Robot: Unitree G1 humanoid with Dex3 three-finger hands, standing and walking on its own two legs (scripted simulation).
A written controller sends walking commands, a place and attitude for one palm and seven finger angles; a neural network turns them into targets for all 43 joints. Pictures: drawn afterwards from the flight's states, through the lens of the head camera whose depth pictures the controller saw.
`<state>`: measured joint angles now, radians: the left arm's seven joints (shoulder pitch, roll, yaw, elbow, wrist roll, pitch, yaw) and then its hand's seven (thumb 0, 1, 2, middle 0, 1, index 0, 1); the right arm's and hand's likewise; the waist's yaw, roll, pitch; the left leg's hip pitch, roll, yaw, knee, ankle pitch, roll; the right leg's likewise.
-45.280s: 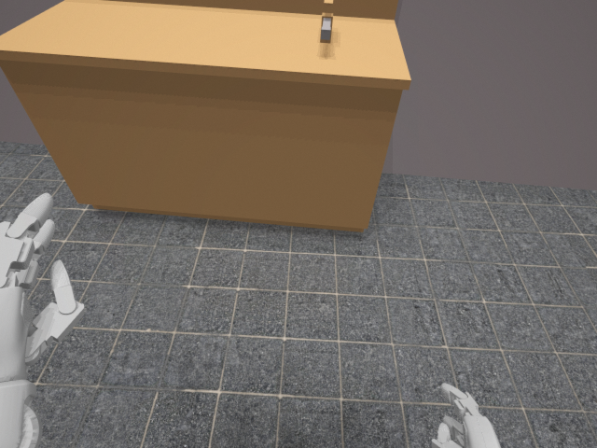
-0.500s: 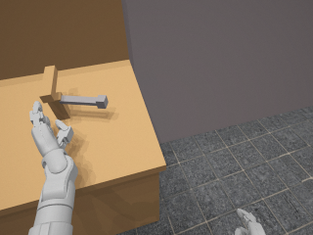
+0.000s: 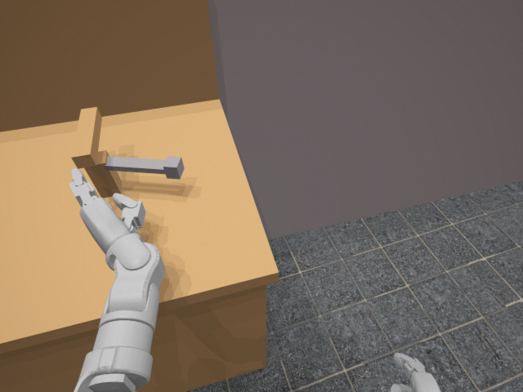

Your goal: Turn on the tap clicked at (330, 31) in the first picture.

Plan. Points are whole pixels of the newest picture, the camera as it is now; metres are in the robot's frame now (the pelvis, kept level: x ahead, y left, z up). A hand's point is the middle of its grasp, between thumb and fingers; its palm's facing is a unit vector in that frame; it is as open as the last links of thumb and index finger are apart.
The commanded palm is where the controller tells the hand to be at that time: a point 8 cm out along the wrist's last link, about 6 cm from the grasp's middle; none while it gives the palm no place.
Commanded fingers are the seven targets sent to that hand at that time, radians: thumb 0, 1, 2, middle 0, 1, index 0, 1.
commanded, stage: push the lever round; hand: left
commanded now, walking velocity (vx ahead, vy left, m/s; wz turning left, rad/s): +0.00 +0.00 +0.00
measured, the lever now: (174, 167) +0.45 +0.19 +0.10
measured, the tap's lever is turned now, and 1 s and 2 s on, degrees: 69 72 86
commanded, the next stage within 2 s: lift the hand up off the lever in 1.48 s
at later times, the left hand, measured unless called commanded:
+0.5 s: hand (162, 191) +0.40 +0.20 +0.09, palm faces +0.78 -0.62 -0.06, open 8.2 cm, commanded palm +0.36 +0.22 +0.10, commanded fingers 0.00 0.90 0.90 -0.15 -0.15 -0.15 -0.15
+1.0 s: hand (176, 177) +0.43 +0.18 +0.09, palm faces +0.82 -0.57 -0.10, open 7.7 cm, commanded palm +0.39 +0.20 +0.10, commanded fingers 0.00 0.90 0.90 -0.15 -0.15 -0.15 -0.15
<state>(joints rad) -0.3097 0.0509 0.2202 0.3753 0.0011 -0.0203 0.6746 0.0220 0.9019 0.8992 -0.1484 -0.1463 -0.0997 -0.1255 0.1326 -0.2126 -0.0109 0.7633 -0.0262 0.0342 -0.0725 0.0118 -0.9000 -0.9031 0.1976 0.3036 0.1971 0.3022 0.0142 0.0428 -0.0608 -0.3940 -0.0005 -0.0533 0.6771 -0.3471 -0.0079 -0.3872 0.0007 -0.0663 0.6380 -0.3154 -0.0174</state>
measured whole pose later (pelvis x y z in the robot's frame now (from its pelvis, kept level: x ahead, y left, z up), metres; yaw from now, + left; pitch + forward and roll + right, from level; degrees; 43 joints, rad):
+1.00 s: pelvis +0.01 -0.01 -0.01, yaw +0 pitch +9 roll -1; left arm -0.66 -0.01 0.31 0.73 0.10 -0.01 0.93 0.03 0.94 0.92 -0.15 -0.15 -0.15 -0.15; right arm 0.18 -0.20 -0.05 0.82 -0.09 0.05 0.03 0.01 -0.90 -0.90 0.20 0.30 0.20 0.30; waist -0.03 0.05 -0.11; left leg -0.51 0.01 -0.07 0.73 -0.37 -0.02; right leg -0.50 0.01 -0.08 0.69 -0.35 -0.03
